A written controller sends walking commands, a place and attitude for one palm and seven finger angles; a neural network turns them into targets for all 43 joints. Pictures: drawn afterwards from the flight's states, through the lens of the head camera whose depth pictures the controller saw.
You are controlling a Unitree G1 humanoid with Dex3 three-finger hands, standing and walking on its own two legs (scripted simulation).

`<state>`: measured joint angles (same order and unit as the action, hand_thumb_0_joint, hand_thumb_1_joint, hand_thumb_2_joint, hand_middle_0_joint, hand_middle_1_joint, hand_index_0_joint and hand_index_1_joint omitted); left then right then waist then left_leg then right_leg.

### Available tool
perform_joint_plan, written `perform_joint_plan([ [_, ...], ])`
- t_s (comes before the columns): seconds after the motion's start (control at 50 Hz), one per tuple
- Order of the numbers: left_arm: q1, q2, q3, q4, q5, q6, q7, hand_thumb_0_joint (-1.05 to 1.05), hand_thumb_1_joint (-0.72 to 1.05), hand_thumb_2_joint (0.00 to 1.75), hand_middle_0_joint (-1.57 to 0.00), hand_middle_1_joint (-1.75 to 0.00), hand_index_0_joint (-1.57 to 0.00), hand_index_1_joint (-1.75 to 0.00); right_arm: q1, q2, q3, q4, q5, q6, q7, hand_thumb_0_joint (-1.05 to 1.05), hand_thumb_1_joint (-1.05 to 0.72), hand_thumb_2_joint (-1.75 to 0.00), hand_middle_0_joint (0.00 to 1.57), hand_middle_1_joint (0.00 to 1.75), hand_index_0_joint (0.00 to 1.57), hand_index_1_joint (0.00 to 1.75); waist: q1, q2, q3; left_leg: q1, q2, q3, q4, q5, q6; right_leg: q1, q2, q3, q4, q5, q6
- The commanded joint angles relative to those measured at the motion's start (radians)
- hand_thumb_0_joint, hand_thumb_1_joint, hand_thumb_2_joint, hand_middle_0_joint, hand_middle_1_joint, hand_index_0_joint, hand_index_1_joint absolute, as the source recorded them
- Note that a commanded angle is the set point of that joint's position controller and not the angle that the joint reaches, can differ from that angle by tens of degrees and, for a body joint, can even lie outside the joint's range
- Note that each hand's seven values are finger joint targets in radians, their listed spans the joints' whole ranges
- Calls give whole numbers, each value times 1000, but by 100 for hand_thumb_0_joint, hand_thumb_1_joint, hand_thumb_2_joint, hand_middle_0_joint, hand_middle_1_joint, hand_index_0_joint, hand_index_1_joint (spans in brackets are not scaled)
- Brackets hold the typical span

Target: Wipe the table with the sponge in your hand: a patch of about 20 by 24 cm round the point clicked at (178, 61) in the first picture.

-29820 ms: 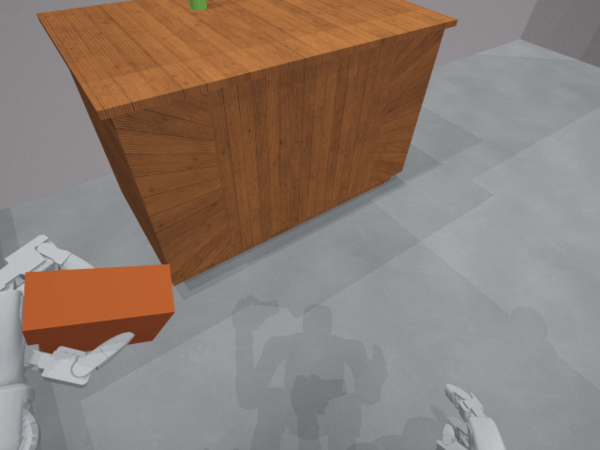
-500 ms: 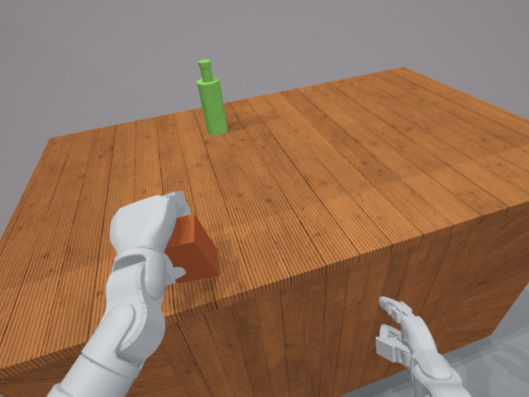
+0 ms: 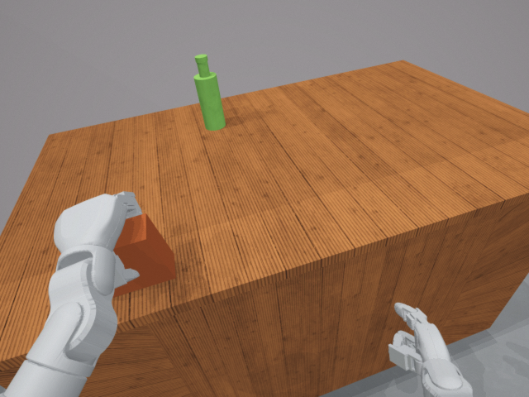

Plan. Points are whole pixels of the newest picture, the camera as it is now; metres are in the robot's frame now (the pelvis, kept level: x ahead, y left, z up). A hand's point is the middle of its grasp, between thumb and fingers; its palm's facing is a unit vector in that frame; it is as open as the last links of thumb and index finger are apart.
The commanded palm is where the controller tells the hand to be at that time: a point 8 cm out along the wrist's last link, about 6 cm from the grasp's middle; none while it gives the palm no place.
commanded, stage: wipe forward along the middle lane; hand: left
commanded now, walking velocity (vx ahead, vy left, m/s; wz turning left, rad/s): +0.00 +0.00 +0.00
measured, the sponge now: (128, 265) +0.27 +0.26 +0.10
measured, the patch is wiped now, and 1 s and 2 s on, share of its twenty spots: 0.95 0.95 0.95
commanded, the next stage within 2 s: slide back across to the first lane in 1.66 s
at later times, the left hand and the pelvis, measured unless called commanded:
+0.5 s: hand (111, 230) +0.30 +0.29 +0.14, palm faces +0.04 -0.07 -1.00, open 9.3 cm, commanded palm +0.27 +0.29 +0.19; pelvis +0.00 +0.01 +0.00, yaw +1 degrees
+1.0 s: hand (112, 216) +0.33 +0.31 +0.14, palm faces +0.02 -0.06 -1.00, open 9.3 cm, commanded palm +0.31 +0.31 +0.17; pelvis -0.01 +0.02 +0.00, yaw +2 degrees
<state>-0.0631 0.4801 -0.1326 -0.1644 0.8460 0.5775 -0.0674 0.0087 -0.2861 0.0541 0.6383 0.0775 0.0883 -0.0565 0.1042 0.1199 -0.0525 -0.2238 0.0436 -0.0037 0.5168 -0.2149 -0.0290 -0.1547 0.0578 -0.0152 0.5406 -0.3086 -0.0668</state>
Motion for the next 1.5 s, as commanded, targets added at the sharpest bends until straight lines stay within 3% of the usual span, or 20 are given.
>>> perform_joint_plan([
  [0.0,-265,224,139,-94,51,-24,8,0,10,130,-120,-160,-120,-160,-270,-69,-23,-193,1,-86,-13,0,-90,-90,20,30,20,30,21,-106,-122,97,-82,-9,-21,111,65,-81,-28,104,-162,114,5],
  [0.16,-387,277,146,31,95,-81,-35,0,10,130,-120,-160,-120,-160,-251,-84,-26,-155,-6,-112,-24,0,-90,-90,20,30,20,30,4,-101,-126,94,-86,-9,-27,82,66,-82,-34,113,-173,113,7],
  [0.22,-441,238,114,118,98,-117,-40,0,10,130,-120,-160,-120,-160,-225,-78,-26,-138,-6,-118,-30,0,-90,-90,20,30,20,30,-11,-129,-96,81,-85,-5,-28,69,67,-101,-35,88,-181,103,12],
  [0.26,-433,307,173,158,108,-134,-38,0,10,130,-120,-160,-120,-160,-213,-88,-33,-131,-8,-120,-34,0,-90,-90,20,30,20,30,-4,-116,-95,80,-86,-10,-31,52,64,-102,-34,115,-192,68,6],
  [0.32,-455,222,109,205,106,-155,-42,0,10,130,-120,-160,-120,-160,-196,-82,-32,-131,-6,-118,-32,0,-90,-90,20,30,20,30,-12,-120,-99,72,-84,-5,-38,65,63,-94,-35,73,-181,106,10],
  [0.36,-482,259,139,218,114,-164,-38,0,10,130,-120,-160,-120,-160,-191,-88,-37,-131,-5,-118,-31,0,-90,-90,20,30,20,30,-11,-102,-99,75,-82,-9,-48,56,61,-99,-31,79,-183,84,5],
  [0.52,-457,173,92,215,109,-182,-15,0,10,130,-120,-160,-120,-160,-169,-88,-46,-142,-4,-105,-13,0,-90,-90,20,30,20,30,-14,-135,-131,71,-80,-2,-50,109,66,-69,-28,30,-160,184,9],
  [0.56,-461,216,131,203,111,-182,-1,0,10,130,-120,-160,-120,-160,-169,-93,-51,-144,-5,-105,-13,0,-90,-90,20,30,20,30,-5,-124,-141,82,-79,-6,-57,108,66,-68,-24,40,-161,169,3],
  [0.62,-483,148,74,236,114,-174,6,0,10,130,-120,-160,-120,-160,-161,-88,-49,-135,0,-99,-10,0,-90,-90,20,30,20,30,-17,-130,-133,72,-78,-4,-65,110,64,-76,-22,12,-159,171,6],
  [0.66,-492,198,110,234,124,-169,15,0,10,130,-120,-160,-120,-160,-164,-94,-53,-134,0,-97,-10,0,-90,-90,20,30,20,30,-9,-107,-132,79,-75,-10,-76,88,61,-81,-18,23,-164,124,-1],
  [0.68,-514,140,57,254,122,-162,16,0,10,130,-120,-160,-120,-160,-165,-86,-48,-139,2,-99,-12,0,-90,-90,20,30,20,30,-15,-125,-127,70,-79,-4,-72,83,65,-86,-20,6,-163,118,3],
  [0.76,-583,221,101,355,142,-145,17,0,10,130,-120,-160,-120,-160,-149,-103,-47,-110,5,-87,-19,0,-90,-90,20,30,20,30,-26,-141,-96,58,-75,-7,-86,37,59,-107,-18,23,-181,65,0],
  [0.78,-620,171,50,355,140,-146,14,0,10,130,-120,-160,-120,-160,-151,-94,-44,-120,8,-89,-21,0,-90,-90,20,30,20,30,-31,-129,-120,55,-80,-2,-83,33,62,-104,-21,10,-175,62,5],
  [0.96,-676,247,92,558,176,-176,-12,0,10,130,-120,-160,-120,-160,-81,-111,-49,-102,5,-64,-22,0,-90,-90,20,30,20,30,-46,-111,-126,23,-77,-9,-78,17,60,-115,-18,15,-173,62,-1],
  [1.02,-740,204,47,607,177,-203,-20,0,10,130,-120,-160,-120,-160,-55,-109,-49,-103,8,-61,-21,0,-90,-90,20,30,20,30,-64,-130,-115,5,-76,-8,-67,12,64,-135,-19,2,-168,67,4],
  [1.06,-756,274,101,624,185,-225,-18,0,10,130,-120,-160,-120,-160,-36,-117,-55,-102,5,-59,-25,0,-90,-90,20,30,20,30,-61,-132,-135,4,-76,-12,-68,13,65,-126,-19,15,-171,64,2],
  [1.1,-775,223,61,650,181,-243,-16,0,10,130,-120,-160,-120,-160,-14,-112,-57,-105,7,-60,-24,0,-90,-90,20,30,20,30,-68,-137,-139,-2,-79,-10,-59,24,68,-132,-18,3,-163,80,4],
  [1.26,-768,347,166,709,172,-293,-1,0,10,130,-120,-160,-120,-160,37,-133,-75,-88,2,-42,-21,0,-90,-90,20,30,20,30,-63,-141,-183,-27,-81,-3,-34,74,73,-88,-22,39,-156,197,7],
  [1.3,-775,299,124,726,173,-299,1,0,10,130,-120,-160,-120,-160,50,-131,-79,-86,5,-39,-19,0,-90,-90,20,30,20,30,-77,-155,-170,-30,-82,6,-26,82,77,-101,-21,28,-154,215,13],
  [1.48,-830,370,158,801,190,-333,5,0,10,130,-120,-160,-120,-160,86,-141,-86,-72,7,-25,-18,0,-90,-90,20,30,20,30,-87,-117,-182,-54,-81,8,-26,68,82,-113,-21,36,-151,188,13],
])
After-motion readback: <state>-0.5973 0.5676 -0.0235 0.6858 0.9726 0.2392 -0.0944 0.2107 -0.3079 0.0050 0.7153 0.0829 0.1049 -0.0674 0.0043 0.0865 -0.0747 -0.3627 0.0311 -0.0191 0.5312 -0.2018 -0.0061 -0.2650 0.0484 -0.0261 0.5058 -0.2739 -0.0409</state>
